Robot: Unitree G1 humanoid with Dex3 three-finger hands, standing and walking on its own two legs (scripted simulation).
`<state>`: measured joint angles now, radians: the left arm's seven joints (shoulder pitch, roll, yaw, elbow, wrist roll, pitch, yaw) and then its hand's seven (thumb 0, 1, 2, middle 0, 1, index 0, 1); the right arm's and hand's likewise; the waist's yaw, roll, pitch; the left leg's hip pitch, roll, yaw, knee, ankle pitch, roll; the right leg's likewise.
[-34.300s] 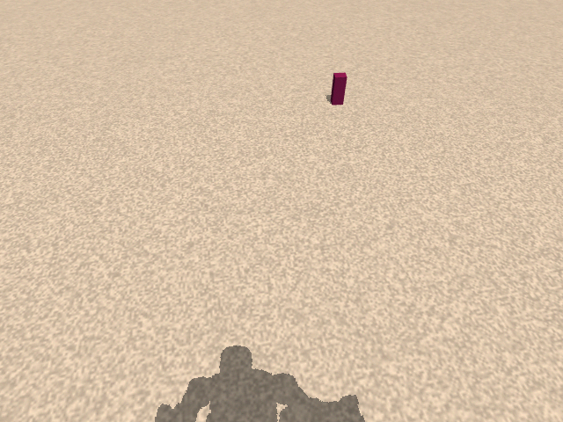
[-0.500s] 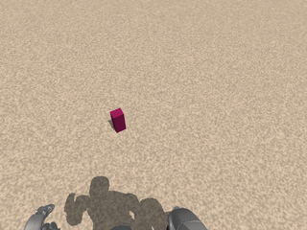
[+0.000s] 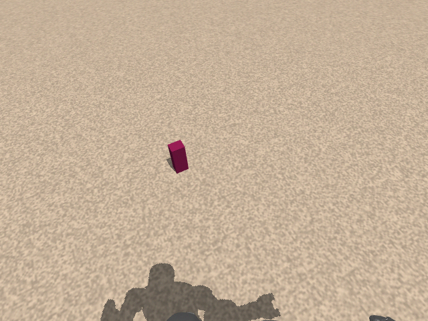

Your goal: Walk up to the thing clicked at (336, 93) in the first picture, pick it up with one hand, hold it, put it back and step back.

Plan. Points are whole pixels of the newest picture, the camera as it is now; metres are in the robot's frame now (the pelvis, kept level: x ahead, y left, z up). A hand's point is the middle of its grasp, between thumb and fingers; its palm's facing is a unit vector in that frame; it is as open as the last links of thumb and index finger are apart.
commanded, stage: step back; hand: left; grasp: from the side
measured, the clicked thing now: (178, 157) +1.01 +0.24 -0.66
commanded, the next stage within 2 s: stand in 0.98 s
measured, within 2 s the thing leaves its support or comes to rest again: neither
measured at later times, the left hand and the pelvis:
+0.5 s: hand out of the picture +0.02 +0.27 -0.14, palm faces +0.06 -0.93 -0.36, open 7.4 cm; pelvis -0.02 +0.00 +0.01, yaw +2 degrees
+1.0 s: hand out of the picture +0.12 +0.28 -0.13, palm faces +0.01 -0.93 -0.37, open 7.4 cm; pelvis +0.01 +0.02 +0.02, yaw +1 degrees
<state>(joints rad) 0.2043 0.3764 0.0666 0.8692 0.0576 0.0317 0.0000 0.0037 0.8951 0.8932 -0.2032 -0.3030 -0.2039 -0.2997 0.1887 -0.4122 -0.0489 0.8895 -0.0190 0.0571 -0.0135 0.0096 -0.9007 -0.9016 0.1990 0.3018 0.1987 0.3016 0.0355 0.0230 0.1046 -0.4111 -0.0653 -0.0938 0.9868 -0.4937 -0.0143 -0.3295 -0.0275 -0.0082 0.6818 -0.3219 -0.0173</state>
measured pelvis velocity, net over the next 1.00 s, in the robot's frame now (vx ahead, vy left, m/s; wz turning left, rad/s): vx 0.01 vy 0.02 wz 0.01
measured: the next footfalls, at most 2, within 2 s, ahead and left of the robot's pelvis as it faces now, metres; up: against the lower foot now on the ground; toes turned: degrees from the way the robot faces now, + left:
left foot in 0.06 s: +0.05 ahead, +0.14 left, +0.00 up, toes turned +1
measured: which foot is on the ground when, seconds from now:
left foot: up 0.00-0.04, down 0.06-1.00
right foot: down 0.00-1.00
